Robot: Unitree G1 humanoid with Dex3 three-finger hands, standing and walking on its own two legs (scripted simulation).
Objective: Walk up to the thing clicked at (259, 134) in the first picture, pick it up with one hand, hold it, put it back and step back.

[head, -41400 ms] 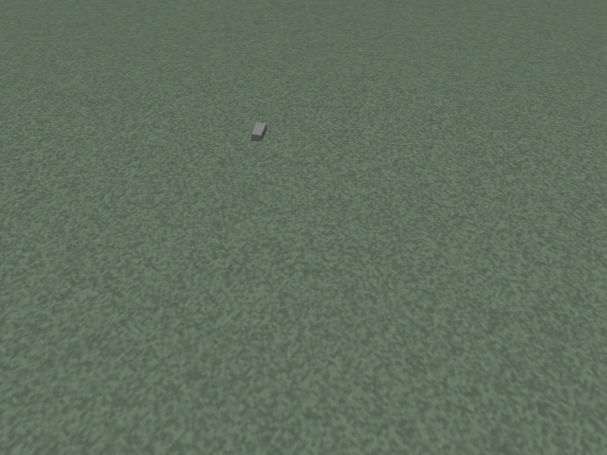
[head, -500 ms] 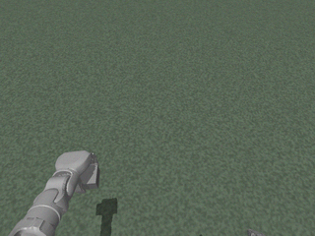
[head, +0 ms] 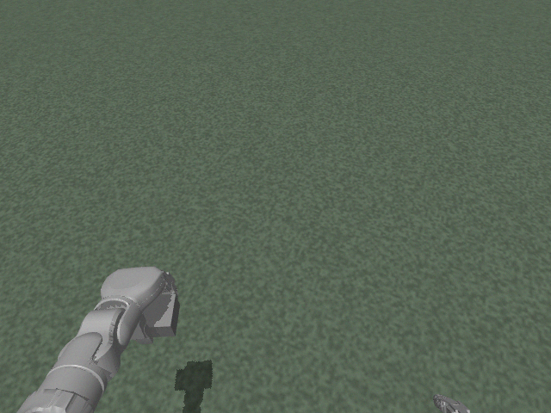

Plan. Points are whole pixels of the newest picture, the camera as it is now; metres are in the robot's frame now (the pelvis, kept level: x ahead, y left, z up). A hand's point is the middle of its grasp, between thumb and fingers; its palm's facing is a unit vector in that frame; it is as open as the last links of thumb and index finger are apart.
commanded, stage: hold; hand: left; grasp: from above
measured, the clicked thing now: (139, 316) +0.31 +0.24 -0.09
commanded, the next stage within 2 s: crouch in 1.26 s
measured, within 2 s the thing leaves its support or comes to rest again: neither
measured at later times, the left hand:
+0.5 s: hand (143, 323) +0.28 +0.21 -0.04, palm faces -0.47 -0.05 -0.88, open 8.5 cm
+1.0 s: hand (141, 322) +0.27 +0.21 -0.03, palm faces -0.48 -0.05 -0.88, open 8.5 cm
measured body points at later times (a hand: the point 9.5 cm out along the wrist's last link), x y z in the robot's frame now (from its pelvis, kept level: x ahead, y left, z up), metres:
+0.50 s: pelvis -0.01 -0.01 +0.01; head +0.00 -0.03 +0.46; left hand +0.30 +0.21 +0.01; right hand +0.12 -0.27 -0.11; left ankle +0.00 +0.12 -0.72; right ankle +0.00 -0.14 -0.72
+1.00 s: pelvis -0.02 -0.01 +0.01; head -0.01 -0.03 +0.46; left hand +0.29 +0.21 +0.02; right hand +0.13 -0.27 -0.10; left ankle +0.00 +0.12 -0.72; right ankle +0.00 -0.14 -0.72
